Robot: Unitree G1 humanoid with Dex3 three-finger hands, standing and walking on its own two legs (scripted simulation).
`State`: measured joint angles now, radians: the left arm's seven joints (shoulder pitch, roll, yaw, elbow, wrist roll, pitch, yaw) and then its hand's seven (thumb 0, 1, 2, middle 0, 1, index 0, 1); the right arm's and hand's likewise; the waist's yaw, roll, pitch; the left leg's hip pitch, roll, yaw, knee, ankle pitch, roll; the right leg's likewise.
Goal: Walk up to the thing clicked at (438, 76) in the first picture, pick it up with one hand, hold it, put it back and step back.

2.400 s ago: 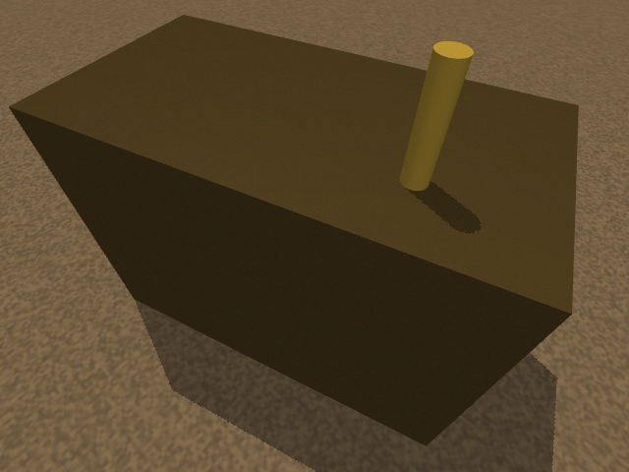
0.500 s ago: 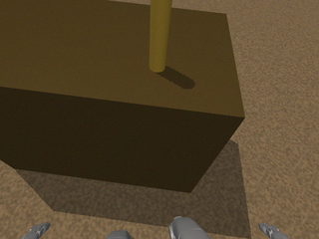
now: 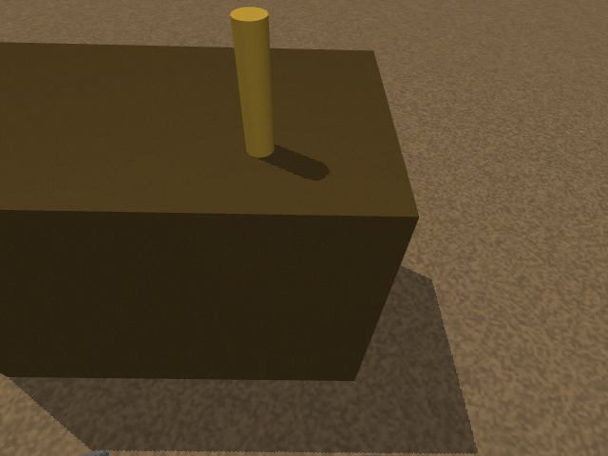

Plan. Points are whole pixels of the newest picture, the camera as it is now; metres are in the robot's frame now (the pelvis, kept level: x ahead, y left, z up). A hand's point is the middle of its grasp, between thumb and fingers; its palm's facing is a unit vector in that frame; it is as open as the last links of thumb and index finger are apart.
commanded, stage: walk up
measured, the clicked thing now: (255, 91) +0.62 +0.07 +0.16
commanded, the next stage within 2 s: stand in 0.90 s
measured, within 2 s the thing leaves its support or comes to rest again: neither
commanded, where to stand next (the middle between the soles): +0.06 +0.01 m, yaw +1 degrees
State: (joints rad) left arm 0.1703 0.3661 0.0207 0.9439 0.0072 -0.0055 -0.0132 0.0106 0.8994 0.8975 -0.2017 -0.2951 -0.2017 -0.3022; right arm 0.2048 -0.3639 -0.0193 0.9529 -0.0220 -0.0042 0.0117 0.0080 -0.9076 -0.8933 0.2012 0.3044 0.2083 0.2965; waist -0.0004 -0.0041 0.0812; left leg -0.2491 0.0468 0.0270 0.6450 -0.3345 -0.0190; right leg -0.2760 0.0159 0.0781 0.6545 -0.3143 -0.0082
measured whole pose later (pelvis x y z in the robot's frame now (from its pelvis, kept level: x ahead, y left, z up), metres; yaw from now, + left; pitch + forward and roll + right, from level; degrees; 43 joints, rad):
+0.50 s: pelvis +0.01 +0.01 +0.02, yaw -2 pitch -3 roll +0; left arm 0.08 0.35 0.00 1.11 0.00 -0.01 -0.01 0.01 0.90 0.90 -0.20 -0.29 -0.20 -0.30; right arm 0.09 -0.36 -0.02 1.09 -0.01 -0.01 0.01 0.01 -0.91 -0.89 0.20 0.30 0.21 0.30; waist 0.00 0.00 0.06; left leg -0.12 0.04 0.07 0.40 -0.22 -0.02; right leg -0.17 0.01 0.11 0.41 -0.20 0.03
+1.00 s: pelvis +0.02 +0.01 +0.02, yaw -2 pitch -2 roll +0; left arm 0.09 0.35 0.00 1.13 0.01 -0.01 -0.01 0.01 0.90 0.90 -0.20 -0.29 -0.20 -0.30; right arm 0.09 -0.35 -0.03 1.12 -0.01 0.00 0.01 0.01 -0.91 -0.89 0.20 0.30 0.21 0.30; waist -0.02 0.00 0.07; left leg -0.10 0.04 0.07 0.35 -0.21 -0.02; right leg -0.14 0.00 0.12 0.37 -0.19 0.03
